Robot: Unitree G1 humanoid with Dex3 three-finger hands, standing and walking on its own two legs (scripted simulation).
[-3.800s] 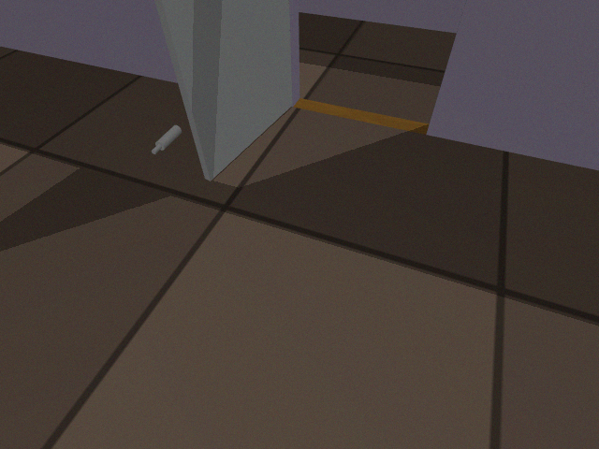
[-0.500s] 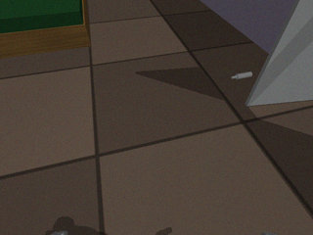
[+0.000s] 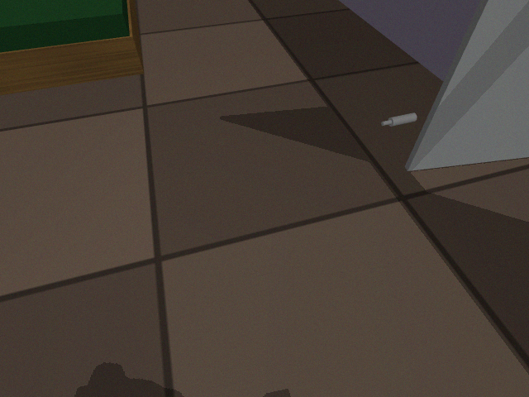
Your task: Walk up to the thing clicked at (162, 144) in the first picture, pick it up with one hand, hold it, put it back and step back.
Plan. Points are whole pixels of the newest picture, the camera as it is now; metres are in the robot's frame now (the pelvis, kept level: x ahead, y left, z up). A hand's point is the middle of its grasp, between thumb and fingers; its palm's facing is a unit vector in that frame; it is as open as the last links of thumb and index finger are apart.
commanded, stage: stand
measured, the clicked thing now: (398, 120) +1.79 -0.77 -0.75
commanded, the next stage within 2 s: none
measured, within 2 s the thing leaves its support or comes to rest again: neither
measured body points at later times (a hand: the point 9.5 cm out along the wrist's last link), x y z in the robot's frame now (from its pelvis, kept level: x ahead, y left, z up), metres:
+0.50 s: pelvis +0.00 -0.01 +0.00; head +0.01 -0.01 +0.45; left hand +0.07 +0.30 -0.13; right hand +0.06 -0.31 -0.14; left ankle +0.01 +0.13 -0.75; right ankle +0.01 -0.13 -0.75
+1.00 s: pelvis +0.01 -0.01 +0.00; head +0.02 -0.01 +0.45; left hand +0.09 +0.29 -0.13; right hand +0.08 -0.31 -0.13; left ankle +0.01 +0.13 -0.75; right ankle +0.01 -0.13 -0.75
